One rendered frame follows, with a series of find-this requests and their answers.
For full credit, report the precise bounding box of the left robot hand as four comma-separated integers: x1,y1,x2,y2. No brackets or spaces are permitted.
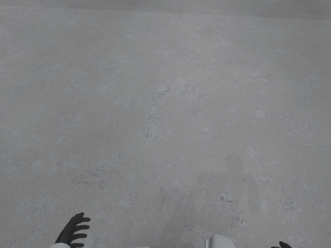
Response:
55,212,91,248

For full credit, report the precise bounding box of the right robot thigh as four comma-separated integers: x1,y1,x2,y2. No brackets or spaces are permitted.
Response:
205,235,236,248

